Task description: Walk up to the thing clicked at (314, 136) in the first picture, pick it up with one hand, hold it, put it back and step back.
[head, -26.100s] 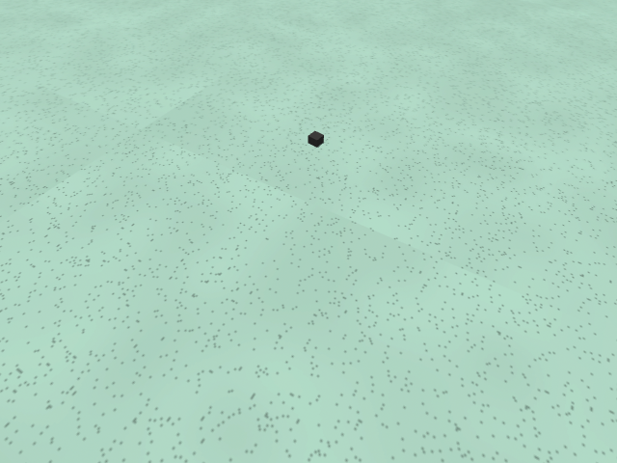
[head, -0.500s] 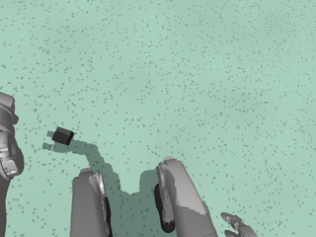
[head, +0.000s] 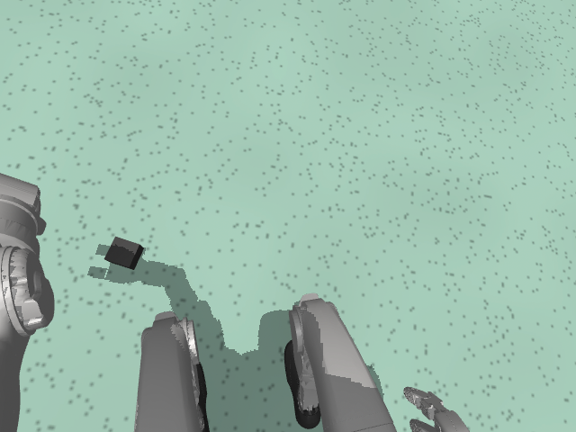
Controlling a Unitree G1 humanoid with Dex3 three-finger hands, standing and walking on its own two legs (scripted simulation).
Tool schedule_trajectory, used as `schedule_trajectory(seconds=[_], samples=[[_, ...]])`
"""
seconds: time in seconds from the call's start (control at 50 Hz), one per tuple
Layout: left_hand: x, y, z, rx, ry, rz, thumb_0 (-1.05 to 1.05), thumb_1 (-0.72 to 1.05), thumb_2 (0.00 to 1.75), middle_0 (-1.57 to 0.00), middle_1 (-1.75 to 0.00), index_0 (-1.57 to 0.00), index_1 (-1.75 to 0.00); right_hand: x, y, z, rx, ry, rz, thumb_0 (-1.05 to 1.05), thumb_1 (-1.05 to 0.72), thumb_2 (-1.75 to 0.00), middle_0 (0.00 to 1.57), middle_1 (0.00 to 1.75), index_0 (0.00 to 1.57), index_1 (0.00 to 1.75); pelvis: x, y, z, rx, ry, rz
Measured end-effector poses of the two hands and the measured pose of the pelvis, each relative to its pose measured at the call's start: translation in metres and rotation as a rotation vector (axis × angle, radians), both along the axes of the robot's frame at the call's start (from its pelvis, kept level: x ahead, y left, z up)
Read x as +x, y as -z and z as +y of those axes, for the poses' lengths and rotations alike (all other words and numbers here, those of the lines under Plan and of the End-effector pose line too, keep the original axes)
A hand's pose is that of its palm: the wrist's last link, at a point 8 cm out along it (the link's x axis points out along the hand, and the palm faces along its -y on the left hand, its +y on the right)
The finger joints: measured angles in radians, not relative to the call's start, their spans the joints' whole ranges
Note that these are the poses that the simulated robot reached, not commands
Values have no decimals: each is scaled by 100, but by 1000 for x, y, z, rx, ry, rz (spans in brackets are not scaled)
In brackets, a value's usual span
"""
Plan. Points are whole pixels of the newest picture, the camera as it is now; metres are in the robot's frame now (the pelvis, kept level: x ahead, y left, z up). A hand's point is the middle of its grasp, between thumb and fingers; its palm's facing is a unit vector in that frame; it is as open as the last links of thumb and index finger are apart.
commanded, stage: approach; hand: left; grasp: from above
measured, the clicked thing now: (124, 253) +0.46 +0.29 -0.52
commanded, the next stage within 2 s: rest palm in 1.36 s
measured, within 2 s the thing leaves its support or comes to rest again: neither
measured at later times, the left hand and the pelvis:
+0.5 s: hand (78, 244) +0.43 +0.31 -0.29, palm faces -0.11 -0.43 -0.89, open 14.3 cm; pelvis -0.03 +0.00 -0.13, yaw -2 degrees
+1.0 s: hand (132, 239) +0.46 +0.25 -0.41, palm faces -0.06 -0.45 -0.89, open 14.3 cm; pelvis -0.04 +0.00 -0.22, yaw -7 degrees
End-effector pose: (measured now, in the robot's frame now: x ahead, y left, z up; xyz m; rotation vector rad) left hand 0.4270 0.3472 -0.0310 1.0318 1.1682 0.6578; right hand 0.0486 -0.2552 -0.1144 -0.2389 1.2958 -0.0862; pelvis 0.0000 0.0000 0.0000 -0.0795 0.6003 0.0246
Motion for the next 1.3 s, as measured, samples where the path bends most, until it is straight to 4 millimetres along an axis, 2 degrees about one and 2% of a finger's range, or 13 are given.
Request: schedule_trajectory(seconds=[0.12, 0.22, 0.34, 0.52, 0.58, 0.66, 0.74, 0.82, 0.98, 1.08, 1.18, 1.3], samples=[[-5, 6, -2, 3, -2, 27, 0, -55, 98, -9, -103, -7, -105, 3, 0, 1, 5, -18, -6, 0, -91, -89, 20, 30, 20, 30, 2, 1, -1, 2, 1, 5], [-6, 32, -8, 0, 0, 34, 0, -56, 98, -9, -103, -7, -105, 0, 12, -4, -8, -50, -1, 0, -90, -89, 20, 30, 20, 30, -1, 19, -2, -2, 5, 24], [0, 95, -19, -13, 29, 28, 0, -57, 100, -10, -104, -7, -107, -17, 47, -11, -23, -78, 40, 0, -91, -89, 20, 30, 20, 30, -11, 62, -1, -10, 14, 48], [1, 207, -36, -25, 48, 8, 0, -59, 104, -10, -103, -6, -108, -60, 121, -4, 24, -58, 148, 0, -91, -90, 20, 30, 20, 30, -28, 139, 2, -13, 27, 52], [0, 234, -43, -26, 34, 2, 0, -59, 106, -11, -102, -6, -107, -75, 143, 2, 49, -44, 182, 0, -92, -90, 20, 30, 19, 30, -32, 160, 2, -12, 30, 43], [3, 259, -52, -22, 9, -3, 0, -59, 107, -11, -101, -6, -107, -92, 165, 10, 87, -44, 228, 0, -92, -90, 20, 30, 19, 30, -36, 181, 3, -18, 35, 24], [11, 277, -61, -19, -25, -19, 0, -59, 107, -10, -101, -5, -107, -106, 175, 13, 113, -65, 272, 0, -92, -90, 20, 30, 20, 30, -38, 195, 2, -29, 42, -7], [21, 290, -71, -15, -39, -22, 0, -59, 107, -10, -102, -6, -107, -118, 175, 7, 114, -93, 310, 0, -92, -89, 20, 30, 20, 30, -39, 205, 2, -45, 50, -32], [34, 322, -92, -30, -23, -16, 0, -59, 105, -10, -101, -6, -106, -141, 154, -11, 73, -114, 384, 0, -92, -89, 20, 30, 19, 30, -39, 218, 4, -84, 63, -80], [40, 340, -100, -51, 4, -17, 0, -58, 104, -11, -101, -7, -105, -151, 144, -15, 63, -111, 423, 0, -92, -89, 20, 30, 19, 30, -38, 223, 4, -98, 72, -93], [43, 347, -92, -32, 42, -25, 0, -57, 104, -11, -101, -8, -104, -148, 144, -9, 74, -91, 413, 0, -93, -90, 20, 30, 19, 30, -37, 223, 6, -109, 82, -84], [32, 332, -61, 0, 19, -33, 0, -53, 105, -13, -101, -10, -104, -131, 153, 4, 125, -85, 359, 0, -93, -90, 20, 30, 19, 30, -36, 217, 7, -110, 82, -56]])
